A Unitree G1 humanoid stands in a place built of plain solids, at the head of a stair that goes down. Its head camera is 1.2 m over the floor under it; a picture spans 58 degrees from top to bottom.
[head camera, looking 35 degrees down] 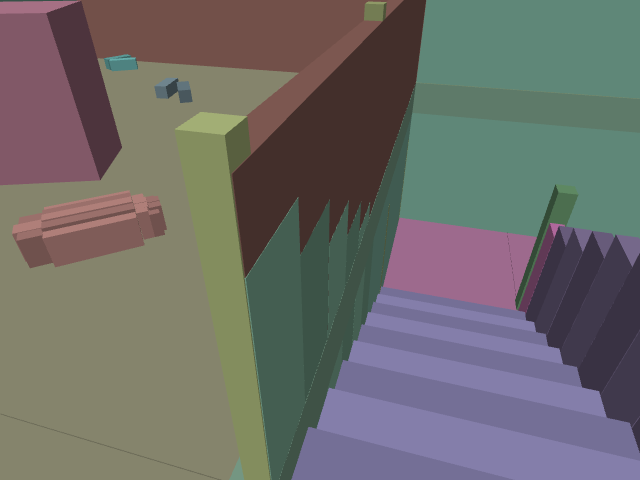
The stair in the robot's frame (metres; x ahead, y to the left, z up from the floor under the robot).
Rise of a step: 0.16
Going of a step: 0.28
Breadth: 1.24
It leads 15 degrees to the right of straight ahead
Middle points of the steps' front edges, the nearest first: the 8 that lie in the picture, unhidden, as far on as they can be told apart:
0.95 -0.63 -0.32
1.22 -0.71 -0.48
1.49 -0.78 -0.64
1.76 -0.86 -0.80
2.04 -0.94 -0.96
2.31 -1.01 -1.12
2.58 -1.09 -1.27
2.85 -1.16 -1.43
